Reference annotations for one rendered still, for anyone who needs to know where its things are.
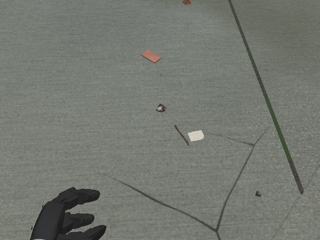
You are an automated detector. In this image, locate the left robot hand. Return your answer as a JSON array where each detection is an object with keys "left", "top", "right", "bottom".
[{"left": 30, "top": 187, "right": 107, "bottom": 240}]

